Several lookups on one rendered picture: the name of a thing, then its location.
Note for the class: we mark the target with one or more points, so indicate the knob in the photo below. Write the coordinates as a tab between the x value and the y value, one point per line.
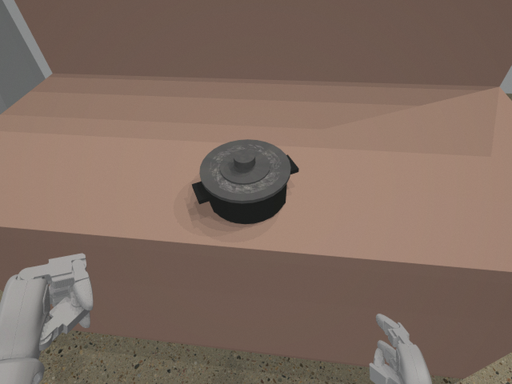
244	159

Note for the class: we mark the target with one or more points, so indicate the table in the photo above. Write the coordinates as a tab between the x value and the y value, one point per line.
402	205

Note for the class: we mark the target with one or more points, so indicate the left robot forearm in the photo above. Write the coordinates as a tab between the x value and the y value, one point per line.
21	371

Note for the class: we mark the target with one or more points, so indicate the pot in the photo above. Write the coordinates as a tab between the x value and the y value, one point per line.
246	213

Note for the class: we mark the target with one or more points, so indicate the robot right hand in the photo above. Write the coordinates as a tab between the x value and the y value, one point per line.
406	363

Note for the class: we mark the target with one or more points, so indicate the robot left hand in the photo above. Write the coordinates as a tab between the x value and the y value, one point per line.
26	300

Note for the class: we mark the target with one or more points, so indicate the lid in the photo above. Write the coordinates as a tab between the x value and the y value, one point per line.
225	181

